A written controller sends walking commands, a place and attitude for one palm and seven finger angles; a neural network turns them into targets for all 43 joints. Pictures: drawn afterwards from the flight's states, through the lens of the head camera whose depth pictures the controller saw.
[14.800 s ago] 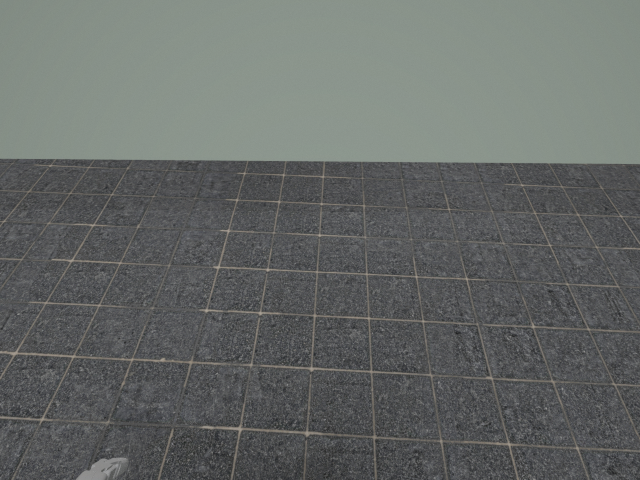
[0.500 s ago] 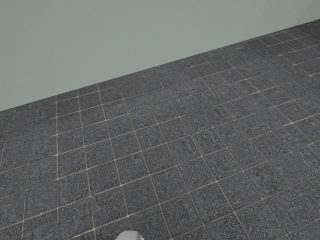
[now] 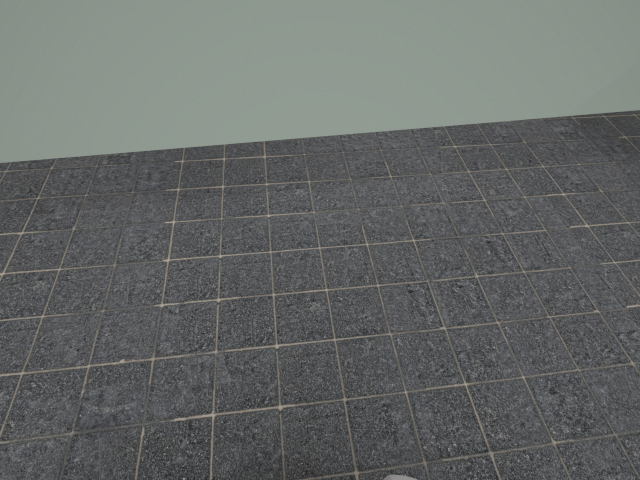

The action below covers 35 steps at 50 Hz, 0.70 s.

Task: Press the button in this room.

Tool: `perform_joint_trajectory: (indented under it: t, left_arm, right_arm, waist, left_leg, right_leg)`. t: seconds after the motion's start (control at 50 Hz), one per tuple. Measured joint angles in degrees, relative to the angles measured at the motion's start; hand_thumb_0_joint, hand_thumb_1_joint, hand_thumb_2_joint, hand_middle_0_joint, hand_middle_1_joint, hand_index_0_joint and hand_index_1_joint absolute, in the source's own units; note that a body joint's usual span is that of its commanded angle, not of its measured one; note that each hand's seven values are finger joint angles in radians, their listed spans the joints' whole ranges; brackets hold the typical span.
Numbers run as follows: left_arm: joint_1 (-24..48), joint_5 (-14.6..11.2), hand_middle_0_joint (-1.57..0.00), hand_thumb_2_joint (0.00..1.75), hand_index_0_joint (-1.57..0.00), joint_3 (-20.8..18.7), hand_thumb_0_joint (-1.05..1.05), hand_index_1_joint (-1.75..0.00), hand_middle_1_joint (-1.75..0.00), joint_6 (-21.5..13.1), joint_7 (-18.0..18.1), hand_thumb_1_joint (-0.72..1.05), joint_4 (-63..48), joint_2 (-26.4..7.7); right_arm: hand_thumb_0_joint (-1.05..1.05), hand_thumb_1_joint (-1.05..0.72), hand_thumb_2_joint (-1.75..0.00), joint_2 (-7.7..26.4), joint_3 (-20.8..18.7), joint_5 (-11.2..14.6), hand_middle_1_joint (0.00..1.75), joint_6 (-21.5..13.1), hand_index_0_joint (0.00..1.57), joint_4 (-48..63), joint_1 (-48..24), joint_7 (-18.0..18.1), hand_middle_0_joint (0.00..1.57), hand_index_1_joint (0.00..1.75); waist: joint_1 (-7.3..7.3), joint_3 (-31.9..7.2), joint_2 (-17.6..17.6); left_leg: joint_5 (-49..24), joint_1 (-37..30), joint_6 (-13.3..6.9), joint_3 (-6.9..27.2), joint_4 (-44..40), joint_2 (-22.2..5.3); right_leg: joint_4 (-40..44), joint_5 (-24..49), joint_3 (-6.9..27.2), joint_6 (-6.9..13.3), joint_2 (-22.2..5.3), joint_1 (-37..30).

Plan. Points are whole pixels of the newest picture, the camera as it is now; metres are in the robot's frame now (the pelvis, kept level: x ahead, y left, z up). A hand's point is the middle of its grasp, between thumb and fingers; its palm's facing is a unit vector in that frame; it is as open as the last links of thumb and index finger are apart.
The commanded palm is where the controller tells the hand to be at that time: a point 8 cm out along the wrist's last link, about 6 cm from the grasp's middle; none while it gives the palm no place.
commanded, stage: turn or walk to find it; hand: left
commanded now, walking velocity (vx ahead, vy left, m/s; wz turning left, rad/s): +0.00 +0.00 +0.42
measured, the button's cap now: out of the picture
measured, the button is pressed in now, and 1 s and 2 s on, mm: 0 0 0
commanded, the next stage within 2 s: stand and wait in 0.92 s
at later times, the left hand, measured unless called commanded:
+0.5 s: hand out of the picture -0.02 +0.17 -0.17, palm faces +0.26 -0.93 -0.24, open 7.4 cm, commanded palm none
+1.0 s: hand out of the picture -0.02 +0.21 -0.16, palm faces +0.43 -0.86 -0.28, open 7.4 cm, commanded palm none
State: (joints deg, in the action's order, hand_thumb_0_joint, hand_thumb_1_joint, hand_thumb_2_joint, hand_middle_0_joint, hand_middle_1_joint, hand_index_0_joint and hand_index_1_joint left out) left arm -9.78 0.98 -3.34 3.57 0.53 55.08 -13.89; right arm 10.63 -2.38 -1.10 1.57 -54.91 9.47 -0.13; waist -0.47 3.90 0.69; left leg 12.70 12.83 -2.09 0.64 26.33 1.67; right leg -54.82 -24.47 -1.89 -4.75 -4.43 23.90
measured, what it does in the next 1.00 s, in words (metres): steps on the spot, turning left: right foot, then left foot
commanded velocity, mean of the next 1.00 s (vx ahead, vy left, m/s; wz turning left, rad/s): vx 0.00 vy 0.00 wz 0.42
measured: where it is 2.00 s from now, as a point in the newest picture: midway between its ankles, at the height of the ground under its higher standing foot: outside the picture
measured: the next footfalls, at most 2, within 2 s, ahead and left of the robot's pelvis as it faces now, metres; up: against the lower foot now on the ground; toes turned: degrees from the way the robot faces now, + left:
right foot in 0.14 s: +0.04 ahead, -0.14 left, +0.00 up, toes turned +0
left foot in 0.56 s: -0.04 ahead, +0.11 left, +0.00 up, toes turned +21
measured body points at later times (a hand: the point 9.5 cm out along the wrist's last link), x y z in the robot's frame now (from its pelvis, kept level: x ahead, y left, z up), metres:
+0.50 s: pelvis -0.02 -0.02 -0.01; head +0.02 -0.02 +0.44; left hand -0.04 +0.22 -0.15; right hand +0.09 -0.27 -0.16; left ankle -0.08 +0.11 -0.71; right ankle +0.00 -0.14 -0.74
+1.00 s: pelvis -0.03 -0.03 -0.01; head +0.01 -0.03 +0.44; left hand -0.04 +0.25 -0.14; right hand +0.14 -0.22 -0.17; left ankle -0.07 +0.10 -0.74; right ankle +0.02 -0.12 -0.74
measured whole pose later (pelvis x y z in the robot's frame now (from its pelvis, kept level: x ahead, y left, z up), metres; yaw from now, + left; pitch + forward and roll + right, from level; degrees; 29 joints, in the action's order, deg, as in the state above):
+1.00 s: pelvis -0.03 -0.03 -0.01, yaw +26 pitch +0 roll +1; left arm -7.7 0.9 -2.3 1.1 0.6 52.2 -12.1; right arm 12.1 -3.5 -0.9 2.6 -55.2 10.8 -0.4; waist 0.7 4.0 -1.9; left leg 16.4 16.8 0.5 4.6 33.6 2.0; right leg -32.7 -16.7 -3.8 -2.5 -2.3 15.5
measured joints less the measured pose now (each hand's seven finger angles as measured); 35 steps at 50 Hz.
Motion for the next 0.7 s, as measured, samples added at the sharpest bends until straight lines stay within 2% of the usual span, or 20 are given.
perform_joint_trajectory:
  t: [0.08, 0.12, 0.14, 0.18, 0.22, 0.26, 0.32, 0.4, 0.5, 0.56, 0.6, 0.64, 0.7]
  left_arm:
    - [1.60, -0.25, -0.20, 0.90, -0.20, 0.52, 0.01, -0.30, -0.30, -0.60, 0.04, 0.91, -1.35, 1.25]
    - [1.80, -0.31, -0.20, 0.90, -0.20, 0.84, 0.01, -0.30, -0.30, -1.44, 0.01, 0.91, -2.21, 1.76]
    - [1.67, -0.16, -0.20, 0.90, -0.20, 0.96, 0.01, -0.30, -0.30, -2.04, 0.07, 0.91, -2.62, 1.98]
    - [1.60, 0.22, -0.20, 0.90, -0.20, 1.26, 0.00, -0.30, -0.30, -2.72, 0.23, 0.91, -2.88, 3.13]
    - [0.75, 0.24, -0.20, 0.90, -0.20, 1.45, 0.00, -0.30, -0.30, -2.80, 0.31, 0.91, -3.17, 3.92]
    - [-0.09, 0.27, -0.20, 0.90, -0.21, 1.56, 0.00, -0.30, -0.30, -2.61, 0.44, 0.91, -2.91, 4.49]
    - [-1.07, 0.39, -0.20, 0.90, -0.21, 1.68, 0.00, -0.30, -0.30, -2.50, 0.48, 0.91, -2.16, 4.83]
    - [-2.06, 0.68, -0.21, 0.90, -0.21, 1.63, 0.01, -0.30, -0.30, -2.62, 0.33, 0.90, -1.53, 4.62]
    - [-2.98, 0.95, -0.21, 0.90, -0.21, 1.15, 0.01, -0.30, -0.30, -2.64, 0.07, 0.90, -0.71, 3.16]
    - [-3.96, 0.57, -0.21, 0.90, -0.21, 0.59, 0.01, -0.30, -0.30, -2.14, 0.04, 0.90, -0.05, 1.73]
    - [-4.07, 0.25, -0.21, 0.90, -0.21, 0.01, 0.01, -0.30, -0.30, -1.01, 0.16, 0.90, 0.60, 0.17]
    - [-3.87, 0.17, -0.20, 0.90, -0.21, -0.24, 0.01, -0.30, -0.30, 0.34, 0.44, 0.91, 1.58, -0.67]
    - [-2.79, 0.05, -0.20, 0.90, -0.20, -0.49, 0.01, -0.30, -0.30, 0.66, 0.14, 0.91, 2.17, -1.23]
  right_arm:
    - [0.00, -0.91, -0.90, 0.49, -0.54, -0.25, 0.30, 0.64, 0.21, -0.13, 1.02, -0.12, 0.20, 0.30]
    - [0.00, -0.91, -0.90, 0.85, -0.92, -0.08, 0.30, 0.97, 0.21, -0.32, 1.82, -0.20, 0.20, 0.30]
    - [0.00, -0.91, -0.90, 1.09, -1.15, 0.12, 0.30, 1.11, 0.21, -0.37, 2.29, -0.28, 0.20, 0.30]
    - [0.00, -0.91, -0.90, 1.91, -1.76, 0.21, 0.30, 1.80, 0.21, -0.80, 2.48, -0.29, 0.20, 0.30]
    - [0.00, -0.91, -0.90, 2.48, -2.25, 0.05, 0.30, 2.64, 0.21, -1.17, 2.80, -0.44, 0.20, 0.30]
    - [0.00, -0.91, -0.90, 3.09, -2.62, -0.09, 0.30, 2.93, 0.20, -1.39, 3.01, -0.73, 0.20, 0.30]
    - [0.00, -0.91, -0.90, 3.59, -2.77, -0.10, 0.30, 3.00, 0.20, -1.65, 3.52, -0.96, 0.19, 0.30]
    - [0.00, -0.91, -0.90, 3.59, -2.49, 0.00, 0.30, 3.29, 0.20, -2.42, 3.47, -0.97, 0.19, 0.30]
    - [0.01, -0.91, -0.90, 3.05, -1.57, 0.47, 0.30, 2.78, 0.20, -2.58, 1.54, -0.80, 0.19, 0.30]
    - [0.01, -0.91, -0.90, 2.90, -1.06, 0.56, 0.30, 1.55, 0.20, -1.63, 0.34, -0.84, 0.19, 0.30]
    - [0.00, -0.91, -0.90, 1.93, -0.89, 0.36, 0.30, 0.61, 0.20, -1.11, -0.86, -0.84, 0.19, 0.30]
    - [0.00, -0.91, -0.90, 1.29, -0.57, 0.22, 0.30, -0.03, 0.20, -0.38, -1.32, -0.52, 0.19, 0.30]
    - [0.00, -0.91, -0.90, 0.70, -0.12, 0.06, 0.30, -0.41, 0.20, 0.07, -1.53, 0.15, 0.19, 0.30]
  waist:
    - [1.30, -0.03, -1.42]
    - [1.51, -0.30, -1.91]
    - [1.43, -0.55, -2.10]
    - [1.58, 0.09, -3.54]
    - [1.51, 0.21, -3.59]
    - [1.69, 0.44, -3.66]
    - [2.01, 0.67, -3.38]
    - [1.53, 1.04, -2.24]
    - [0.01, 1.89, -0.40]
    - [-0.39, 1.70, 0.37]
    - [-1.00, 2.14, 2.37]
    - [-1.15, 1.88, 2.43]
    - [-0.94, 1.52, 1.71]
  left_leg:
    - [-0.07, 2.02, 0.87, 2.13, 1.63, 0.49]
    - [0.46, 3.67, 1.64, 3.13, 3.62, 0.95]
    - [1.15, 4.91, 2.11, 3.54, 5.46, 1.23]
    - [9.19, 8.15, 2.63, 4.09, 13.76, 1.27]
    - [13.19, 11.97, 2.85, 3.17, 25.22, 1.56]
    - [12.04, 14.50, 3.43, 2.01, 33.82, 0.66]
    - [10.04, 15.39, 4.59, 0.95, 38.62, -1.35]
    - [11.29, 12.74, 5.56, -0.14, 34.11, -3.41]
    - [13.35, 6.84, 5.34, -2.48, 20.50, -4.04]
    - [5.79, 1.79, 4.29, -4.16, 7.97, -3.75]
    - [5.80, 2.06, 2.20, -4.69, 8.74, -2.54]
    - [6.92, 1.87, 0.99, -4.36, 8.73, -2.50]
    - [5.23, 0.62, 0.66, -3.04, 5.50, -2.24]
  right_leg:
    - [10.45, 0.13, -0.13, 0.65, 1.41, -4.27]
    - [19.13, 4.93, -0.71, 1.00, 1.99, -7.87]
    - [22.87, 6.84, -1.02, 1.89, 1.98, -9.32]
    - [21.82, 6.87, -2.51, 4.49, 2.29, -9.12]
    - [22.09, 6.71, -3.54, 5.79, 1.56, -9.62]
    - [23.51, 7.30, -4.55, 6.03, 0.98, -10.64]
    - [24.83, 7.84, -6.29, 5.90, 0.05, -11.66]
    - [24.95, 7.69, -8.35, 5.55, -1.39, -11.86]
    - [22.82, 6.75, -10.57, 4.39, -3.39, -10.74]
    - [18.83, 4.85, -11.90, 2.91, -4.65, -9.09]
    - [11.85, -0.40, -8.84, 1.97, -5.13, -6.23]
    - [3.22, -5.31, -5.50, 1.45, -3.33, -3.01]
    - [-4.49, -3.46, -2.89, 0.86, -1.58, 0.21]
